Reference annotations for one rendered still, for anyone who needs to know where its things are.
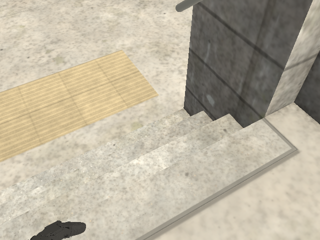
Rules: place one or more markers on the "stairs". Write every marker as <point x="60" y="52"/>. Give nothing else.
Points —
<point x="75" y="185"/>

